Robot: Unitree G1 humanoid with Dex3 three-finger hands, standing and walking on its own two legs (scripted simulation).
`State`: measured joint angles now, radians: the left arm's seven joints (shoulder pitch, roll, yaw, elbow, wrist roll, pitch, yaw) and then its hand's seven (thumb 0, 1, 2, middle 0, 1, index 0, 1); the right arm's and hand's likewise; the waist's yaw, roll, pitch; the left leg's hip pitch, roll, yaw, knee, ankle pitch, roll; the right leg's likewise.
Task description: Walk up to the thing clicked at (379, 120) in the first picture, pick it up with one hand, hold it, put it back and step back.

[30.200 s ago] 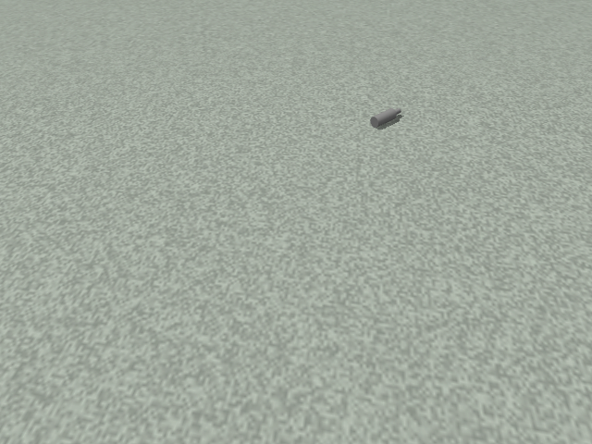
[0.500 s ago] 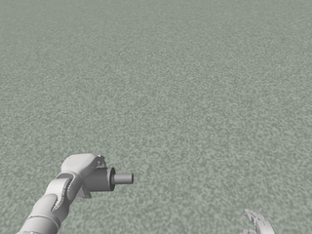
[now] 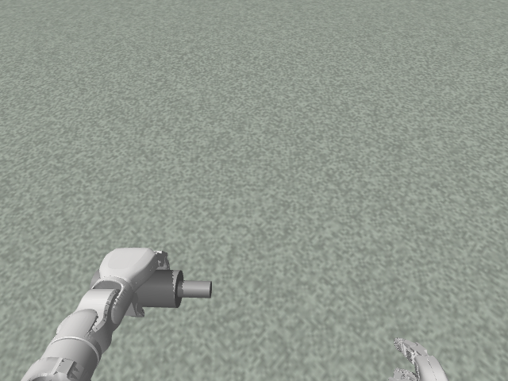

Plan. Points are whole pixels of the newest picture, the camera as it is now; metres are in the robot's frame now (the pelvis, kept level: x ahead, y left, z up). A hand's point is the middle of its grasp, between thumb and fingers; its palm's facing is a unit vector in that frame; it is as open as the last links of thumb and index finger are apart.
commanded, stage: crouch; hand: left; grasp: from above
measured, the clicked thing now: (154, 288) +0.31 +0.19 -0.09
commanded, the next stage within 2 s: lower in 1.70 s
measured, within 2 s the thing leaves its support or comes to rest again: neither
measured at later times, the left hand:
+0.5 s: hand (167, 299) +0.37 +0.22 -0.32, palm faces -0.44 +0.06 -0.90, open 9.4 cm
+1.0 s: hand (176, 310) +0.40 +0.24 -0.49, palm faces -0.47 +0.02 -0.88, open 9.4 cm
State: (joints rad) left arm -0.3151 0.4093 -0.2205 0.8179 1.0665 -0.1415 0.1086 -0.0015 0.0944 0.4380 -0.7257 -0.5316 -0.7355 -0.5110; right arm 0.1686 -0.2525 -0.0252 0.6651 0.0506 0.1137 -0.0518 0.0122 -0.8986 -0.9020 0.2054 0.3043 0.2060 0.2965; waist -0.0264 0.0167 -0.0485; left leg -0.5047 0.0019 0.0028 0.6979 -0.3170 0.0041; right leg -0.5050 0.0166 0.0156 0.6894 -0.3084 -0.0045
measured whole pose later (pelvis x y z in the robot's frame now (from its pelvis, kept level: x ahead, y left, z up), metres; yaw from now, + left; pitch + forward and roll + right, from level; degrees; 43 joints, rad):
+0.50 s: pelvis -0.07 +0.02 -0.21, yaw -1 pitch +31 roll -4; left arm -0.77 0.48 -0.09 1.23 1.18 -0.11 0.29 0.00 0.09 0.42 -0.73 -0.55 -0.74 -0.53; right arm 0.27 -0.24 -0.05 0.73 -0.03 0.03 -0.02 0.01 -0.90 -0.90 0.21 0.30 0.21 0.30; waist -0.16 0.06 -0.20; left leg -1.67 0.00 -0.02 1.70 -0.58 0.03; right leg -1.64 0.02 -0.02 1.65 -0.56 0.02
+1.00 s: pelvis -0.06 +0.01 -0.33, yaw -3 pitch +39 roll -6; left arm -0.89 0.60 0.00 1.30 1.25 -0.20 0.34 0.00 0.09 0.42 -0.75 -0.50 -0.76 -0.47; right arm 0.16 -0.25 -0.01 0.71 -0.09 -0.05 0.09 0.01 -0.91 -0.90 0.21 0.30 0.21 0.30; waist -0.19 0.02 -0.16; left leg -2.10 -0.01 -0.07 2.10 -0.69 0.02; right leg -2.05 0.01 -0.07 2.04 -0.67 0.01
